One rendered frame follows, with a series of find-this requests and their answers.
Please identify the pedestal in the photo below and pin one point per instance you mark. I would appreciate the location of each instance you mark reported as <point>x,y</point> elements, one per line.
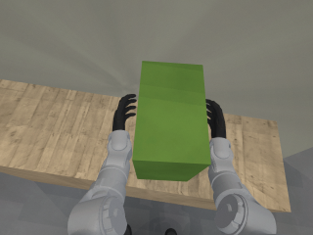
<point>60,136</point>

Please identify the carton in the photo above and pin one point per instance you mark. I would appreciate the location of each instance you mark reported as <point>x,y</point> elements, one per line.
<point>171,141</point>

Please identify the left robot forearm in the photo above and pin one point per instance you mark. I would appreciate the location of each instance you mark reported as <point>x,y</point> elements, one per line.
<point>113,175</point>

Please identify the left robot hand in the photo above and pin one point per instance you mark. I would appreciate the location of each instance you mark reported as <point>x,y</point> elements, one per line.
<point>120,115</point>

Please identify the right robot forearm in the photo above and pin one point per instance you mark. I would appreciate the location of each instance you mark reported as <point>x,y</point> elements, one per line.
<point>221,173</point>

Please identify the left robot upper arm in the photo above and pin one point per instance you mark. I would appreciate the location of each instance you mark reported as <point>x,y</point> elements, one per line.
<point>100,216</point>

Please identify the right robot hand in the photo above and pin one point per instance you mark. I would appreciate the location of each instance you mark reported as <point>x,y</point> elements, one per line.
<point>217,121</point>

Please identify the right robot upper arm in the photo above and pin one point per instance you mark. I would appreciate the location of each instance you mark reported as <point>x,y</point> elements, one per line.
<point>238,215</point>

